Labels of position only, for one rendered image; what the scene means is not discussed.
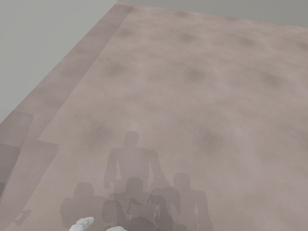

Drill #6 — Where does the robot left hand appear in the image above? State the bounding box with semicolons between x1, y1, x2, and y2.
69;217;94;231

